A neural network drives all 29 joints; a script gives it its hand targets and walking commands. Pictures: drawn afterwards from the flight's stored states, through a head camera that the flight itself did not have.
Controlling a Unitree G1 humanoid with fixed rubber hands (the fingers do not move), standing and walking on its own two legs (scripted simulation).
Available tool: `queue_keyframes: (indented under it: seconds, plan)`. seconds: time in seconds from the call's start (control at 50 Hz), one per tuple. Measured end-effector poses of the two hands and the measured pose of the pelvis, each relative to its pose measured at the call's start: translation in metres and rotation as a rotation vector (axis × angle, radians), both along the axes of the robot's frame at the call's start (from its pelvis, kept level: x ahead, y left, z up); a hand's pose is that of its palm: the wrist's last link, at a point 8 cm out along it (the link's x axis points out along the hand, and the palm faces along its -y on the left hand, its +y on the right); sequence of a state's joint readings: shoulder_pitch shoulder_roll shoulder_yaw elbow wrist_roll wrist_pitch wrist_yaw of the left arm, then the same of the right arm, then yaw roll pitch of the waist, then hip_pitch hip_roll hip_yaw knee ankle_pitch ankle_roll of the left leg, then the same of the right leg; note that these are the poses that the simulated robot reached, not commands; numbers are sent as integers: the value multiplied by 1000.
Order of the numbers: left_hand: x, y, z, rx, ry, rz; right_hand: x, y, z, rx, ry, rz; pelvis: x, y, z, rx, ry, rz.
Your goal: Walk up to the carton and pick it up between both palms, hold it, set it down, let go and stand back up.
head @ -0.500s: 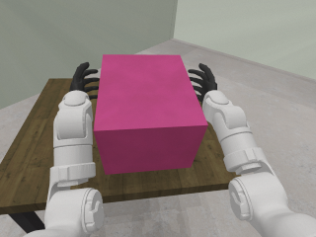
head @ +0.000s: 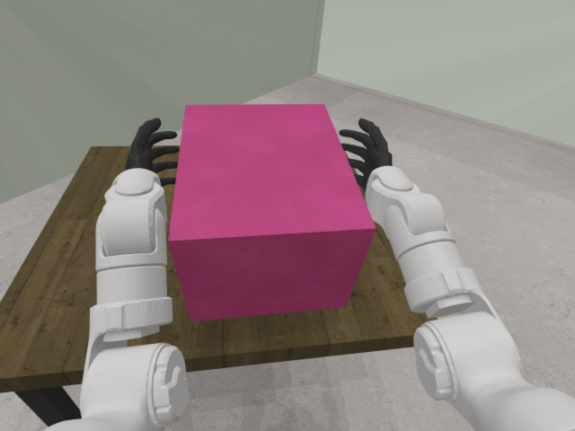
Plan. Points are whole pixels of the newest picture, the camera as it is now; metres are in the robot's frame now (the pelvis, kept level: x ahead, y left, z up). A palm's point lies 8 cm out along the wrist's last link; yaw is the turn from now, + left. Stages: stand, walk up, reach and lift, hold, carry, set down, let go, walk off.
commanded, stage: hold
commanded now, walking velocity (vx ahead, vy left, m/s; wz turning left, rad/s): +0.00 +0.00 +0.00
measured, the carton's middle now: (263, 203) +0.38 +0.01 +0.16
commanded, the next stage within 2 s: none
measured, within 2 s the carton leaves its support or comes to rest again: neither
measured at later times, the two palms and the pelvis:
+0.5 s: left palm (141, 177) +0.36 +0.16 +0.23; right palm (376, 173) +0.36 -0.14 +0.23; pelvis +0.00 +0.00 +0.00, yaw +0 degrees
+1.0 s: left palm (142, 176) +0.36 +0.16 +0.23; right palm (375, 173) +0.36 -0.14 +0.23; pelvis +0.00 +0.00 +0.00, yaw +0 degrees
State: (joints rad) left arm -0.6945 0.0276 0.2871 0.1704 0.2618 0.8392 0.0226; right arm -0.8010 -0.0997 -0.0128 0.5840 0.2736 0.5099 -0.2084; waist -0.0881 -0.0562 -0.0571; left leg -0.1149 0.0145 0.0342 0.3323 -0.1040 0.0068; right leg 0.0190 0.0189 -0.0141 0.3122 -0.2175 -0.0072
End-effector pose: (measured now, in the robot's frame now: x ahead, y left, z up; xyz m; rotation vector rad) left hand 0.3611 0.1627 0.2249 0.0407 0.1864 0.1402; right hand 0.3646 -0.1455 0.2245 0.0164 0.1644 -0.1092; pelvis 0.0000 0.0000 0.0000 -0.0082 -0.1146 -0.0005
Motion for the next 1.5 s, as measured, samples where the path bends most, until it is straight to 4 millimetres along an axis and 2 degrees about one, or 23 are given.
queue_keyframes:
  seconds: [0.62,0.88,1.16,1.3,1.5]
  plan:
    - [-3,2,5,2,-23,0,-3,3,5,-2,-25,-2,-5,3,0,-4,4,-1]
    - [0,1,-1,-11,2,-9,-4,1,-2,-12,1,-11,-5,4,0,-2,6,-8]
    - [4,1,-1,-8,-6,-3,1,2,-1,-13,-9,-5,-1,5,0,-2,15,-6]
    - [0,2,1,-6,-26,4,0,2,4,-9,-29,0,2,4,0,-5,1,-2]
    - [-3,0,0,3,-14,2,-3,0,-1,-5,-18,1,0,3,0,-4,-5,-1]
